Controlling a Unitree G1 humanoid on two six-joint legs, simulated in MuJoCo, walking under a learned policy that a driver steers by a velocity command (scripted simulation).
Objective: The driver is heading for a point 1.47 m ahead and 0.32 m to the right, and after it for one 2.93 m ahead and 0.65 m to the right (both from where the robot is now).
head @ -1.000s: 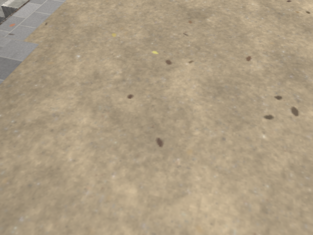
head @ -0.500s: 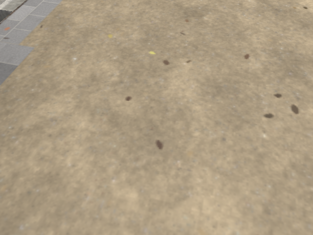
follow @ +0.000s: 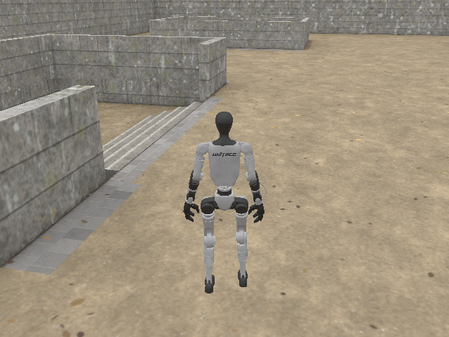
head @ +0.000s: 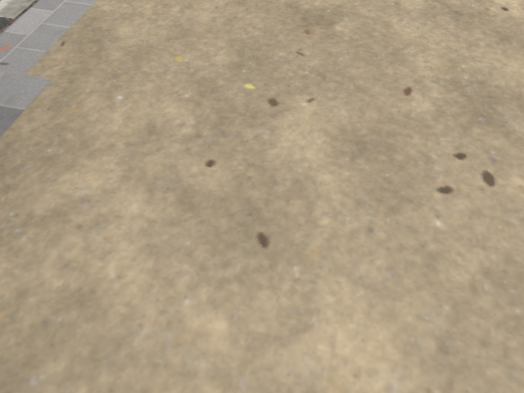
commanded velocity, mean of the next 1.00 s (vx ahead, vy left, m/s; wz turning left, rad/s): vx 0.00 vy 0.00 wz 0.00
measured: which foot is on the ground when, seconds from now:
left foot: down 0.00-1.00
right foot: down 0.00-1.00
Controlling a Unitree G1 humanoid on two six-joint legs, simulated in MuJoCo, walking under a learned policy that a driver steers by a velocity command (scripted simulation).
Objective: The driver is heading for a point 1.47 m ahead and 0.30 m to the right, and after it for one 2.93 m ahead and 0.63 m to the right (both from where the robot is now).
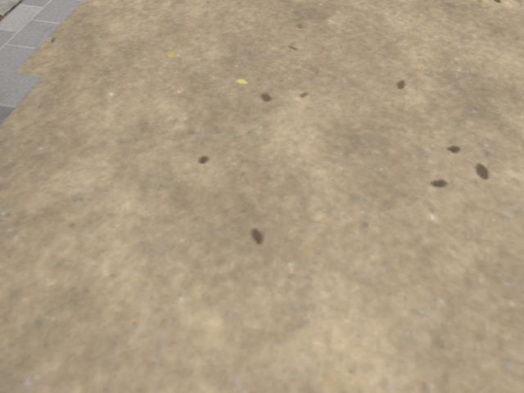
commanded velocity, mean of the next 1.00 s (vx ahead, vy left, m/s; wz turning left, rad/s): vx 0.37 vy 0.00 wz -0.02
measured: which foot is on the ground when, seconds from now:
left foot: down 0.00-0.28, up 0.30-0.74, down 0.76-1.00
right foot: down 0.00-0.76, up 0.78-1.00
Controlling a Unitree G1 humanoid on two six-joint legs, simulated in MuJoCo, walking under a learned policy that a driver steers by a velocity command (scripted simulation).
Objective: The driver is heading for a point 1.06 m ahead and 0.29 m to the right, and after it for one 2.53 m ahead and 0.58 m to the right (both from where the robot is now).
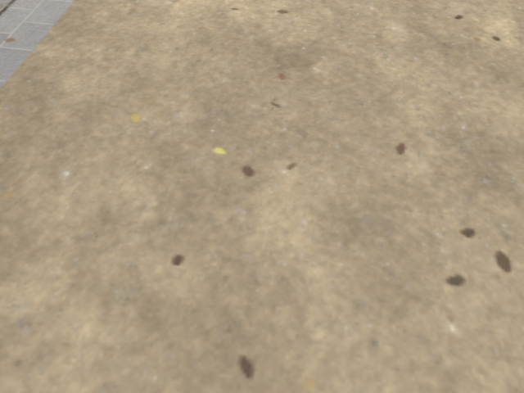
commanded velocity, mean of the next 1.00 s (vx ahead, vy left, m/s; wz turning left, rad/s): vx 0.50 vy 0.00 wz -0.42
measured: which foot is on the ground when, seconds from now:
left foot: down 0.00-0.36, up 0.38-0.82, down 0.84-1.00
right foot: up 0.00-0.32, down 0.34-0.86, up 0.88-1.00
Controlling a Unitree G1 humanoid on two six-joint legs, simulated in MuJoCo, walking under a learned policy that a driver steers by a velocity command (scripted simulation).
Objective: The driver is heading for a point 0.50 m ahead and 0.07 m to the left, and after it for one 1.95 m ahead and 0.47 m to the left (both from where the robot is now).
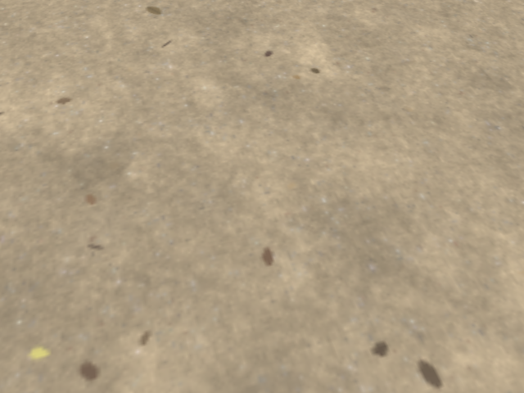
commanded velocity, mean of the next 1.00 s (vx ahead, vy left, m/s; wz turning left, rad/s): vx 0.50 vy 0.00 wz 0.24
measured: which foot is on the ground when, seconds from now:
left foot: down 0.00-0.38, up 0.40-0.90, down 0.92-1.00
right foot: up 0.00-0.34, down 0.36-0.94, up 0.96-1.00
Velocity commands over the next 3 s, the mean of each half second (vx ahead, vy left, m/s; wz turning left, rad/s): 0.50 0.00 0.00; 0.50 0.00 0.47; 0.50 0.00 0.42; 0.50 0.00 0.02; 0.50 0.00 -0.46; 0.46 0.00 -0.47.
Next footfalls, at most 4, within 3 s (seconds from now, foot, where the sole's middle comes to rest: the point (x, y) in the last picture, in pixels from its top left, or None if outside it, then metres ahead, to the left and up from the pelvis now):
0.36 right None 0.36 -0.16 -0.77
0.92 left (220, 344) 0.61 0.12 -0.77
1.42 right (249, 238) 0.95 0.05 -0.77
1.94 left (136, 207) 1.07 0.41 -0.77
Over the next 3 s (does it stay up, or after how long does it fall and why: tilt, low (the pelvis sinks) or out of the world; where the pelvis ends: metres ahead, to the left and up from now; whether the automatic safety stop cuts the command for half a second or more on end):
stays up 1.54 0.41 -0.01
